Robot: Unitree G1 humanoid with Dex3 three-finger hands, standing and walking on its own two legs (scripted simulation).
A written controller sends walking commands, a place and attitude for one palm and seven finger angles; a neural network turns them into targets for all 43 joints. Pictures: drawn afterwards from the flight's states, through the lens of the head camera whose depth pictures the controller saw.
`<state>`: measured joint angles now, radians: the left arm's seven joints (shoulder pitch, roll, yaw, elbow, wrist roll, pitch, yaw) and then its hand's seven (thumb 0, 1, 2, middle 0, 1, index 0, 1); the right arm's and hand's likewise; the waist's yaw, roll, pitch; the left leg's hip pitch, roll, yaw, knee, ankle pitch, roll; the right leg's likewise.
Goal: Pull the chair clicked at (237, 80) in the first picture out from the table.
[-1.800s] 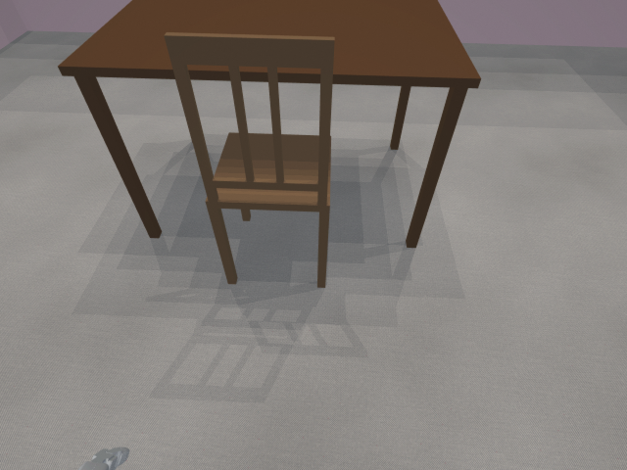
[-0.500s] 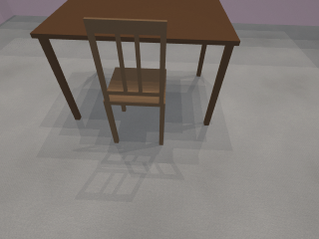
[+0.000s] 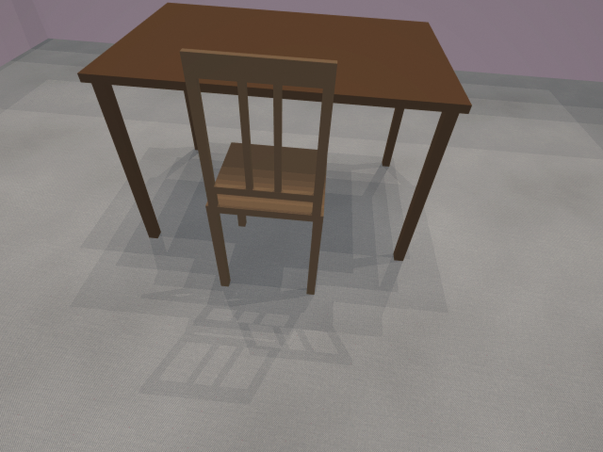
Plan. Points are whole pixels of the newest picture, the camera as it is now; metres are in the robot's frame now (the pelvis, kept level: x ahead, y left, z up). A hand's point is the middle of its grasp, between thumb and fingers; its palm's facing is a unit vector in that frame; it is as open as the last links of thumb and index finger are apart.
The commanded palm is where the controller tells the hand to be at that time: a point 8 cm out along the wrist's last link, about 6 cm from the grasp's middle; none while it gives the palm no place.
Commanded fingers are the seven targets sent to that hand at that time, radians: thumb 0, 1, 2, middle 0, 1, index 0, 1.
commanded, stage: take the last steps up to it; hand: left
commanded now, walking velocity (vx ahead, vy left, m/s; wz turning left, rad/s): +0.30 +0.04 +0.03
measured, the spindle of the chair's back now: (246, 140) +0.89 +0.21 -0.08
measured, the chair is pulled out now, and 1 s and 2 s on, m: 0.00 0.00 0.00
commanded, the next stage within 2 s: come to a stop and stand still in 1.04 s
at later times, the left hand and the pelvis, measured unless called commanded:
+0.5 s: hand (205, 385) +0.27 +0.18 -0.18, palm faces -0.06 -0.98 -0.18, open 7.3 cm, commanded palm none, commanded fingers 0.00 0.90 0.90 -0.20 -0.30 -0.20 -0.30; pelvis +0.17 +0.01 -0.02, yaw -1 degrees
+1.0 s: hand (194, 369) +0.30 +0.21 -0.20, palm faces +0.11 -0.98 -0.15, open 7.3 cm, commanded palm none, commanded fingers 0.00 0.90 0.90 -0.20 -0.30 -0.20 -0.30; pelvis +0.35 +0.04 -0.01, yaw +1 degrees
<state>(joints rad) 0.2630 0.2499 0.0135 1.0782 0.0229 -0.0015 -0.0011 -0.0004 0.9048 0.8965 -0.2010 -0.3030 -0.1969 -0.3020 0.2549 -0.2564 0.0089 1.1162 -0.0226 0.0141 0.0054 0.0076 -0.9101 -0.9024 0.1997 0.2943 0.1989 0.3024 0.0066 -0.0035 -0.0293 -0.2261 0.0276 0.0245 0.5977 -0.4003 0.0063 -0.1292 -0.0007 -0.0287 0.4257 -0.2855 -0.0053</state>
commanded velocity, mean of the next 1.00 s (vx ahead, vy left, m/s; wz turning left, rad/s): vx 0.27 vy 0.02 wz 0.00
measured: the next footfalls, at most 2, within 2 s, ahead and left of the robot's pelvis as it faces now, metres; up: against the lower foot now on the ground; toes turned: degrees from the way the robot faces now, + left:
right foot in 0.52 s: +0.32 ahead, -0.10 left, +0.00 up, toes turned -9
left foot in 0.94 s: +0.44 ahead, +0.14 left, +0.00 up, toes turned +9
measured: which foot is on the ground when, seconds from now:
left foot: down 0.00-0.52, up 0.54-0.92, down 0.94-1.00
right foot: down 0.00-0.08, up 0.10-0.50, down 0.52-0.94, up 0.96-1.00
